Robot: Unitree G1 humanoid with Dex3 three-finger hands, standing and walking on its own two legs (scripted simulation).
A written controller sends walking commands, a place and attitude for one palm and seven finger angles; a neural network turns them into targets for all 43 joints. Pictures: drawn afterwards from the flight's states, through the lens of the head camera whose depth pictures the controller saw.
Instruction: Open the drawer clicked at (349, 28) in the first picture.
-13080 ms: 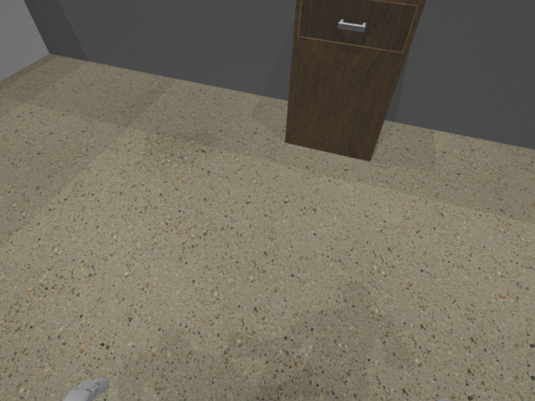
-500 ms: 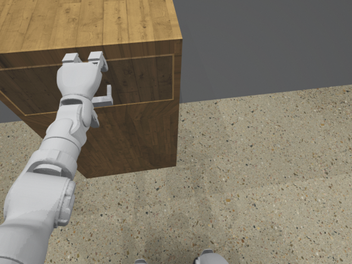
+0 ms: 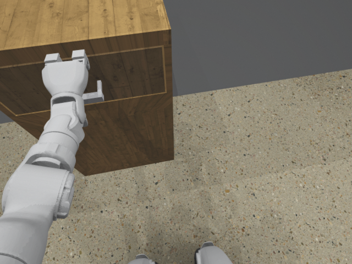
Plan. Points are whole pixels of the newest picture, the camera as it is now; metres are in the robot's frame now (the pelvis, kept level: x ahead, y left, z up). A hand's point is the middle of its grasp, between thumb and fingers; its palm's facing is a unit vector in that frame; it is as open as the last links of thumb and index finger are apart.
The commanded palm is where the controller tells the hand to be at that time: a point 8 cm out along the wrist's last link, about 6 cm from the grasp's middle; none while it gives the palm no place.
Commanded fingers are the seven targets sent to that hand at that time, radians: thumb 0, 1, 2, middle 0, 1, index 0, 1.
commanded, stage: move the hooked fingers above the handle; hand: left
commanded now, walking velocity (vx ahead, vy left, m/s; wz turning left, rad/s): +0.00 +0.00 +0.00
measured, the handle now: (82, 93) +0.57 +0.21 -0.01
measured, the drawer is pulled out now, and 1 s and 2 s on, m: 0.00 0.00 0.00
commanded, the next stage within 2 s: lower the fingers behind the handle in 1.38 s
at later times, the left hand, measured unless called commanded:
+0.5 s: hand (70, 102) +0.51 +0.22 +0.03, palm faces -0.06 +0.04 -1.00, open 13.8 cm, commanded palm +0.49 +0.20 +0.10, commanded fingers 0.00 -0.50 0.30 -0.30 -1.20 -0.30 -1.20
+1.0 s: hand (75, 107) +0.49 +0.21 +0.02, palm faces -0.15 -0.03 -0.99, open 13.8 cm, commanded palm +0.49 +0.20 +0.10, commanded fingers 0.00 -0.50 0.30 -0.30 -1.20 -0.30 -1.20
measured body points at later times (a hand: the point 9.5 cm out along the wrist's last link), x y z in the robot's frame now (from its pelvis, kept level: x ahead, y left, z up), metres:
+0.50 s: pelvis +0.00 +0.00 +0.00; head +0.12 -0.02 +0.44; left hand +0.50 +0.21 +0.08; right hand +0.01 -0.28 -0.13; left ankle -0.02 +0.10 -0.70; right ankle +0.01 -0.13 -0.70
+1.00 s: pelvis +0.01 +0.00 +0.01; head +0.13 -0.01 +0.45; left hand +0.50 +0.21 +0.07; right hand +0.02 -0.28 -0.12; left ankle -0.02 +0.10 -0.70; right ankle +0.01 -0.13 -0.70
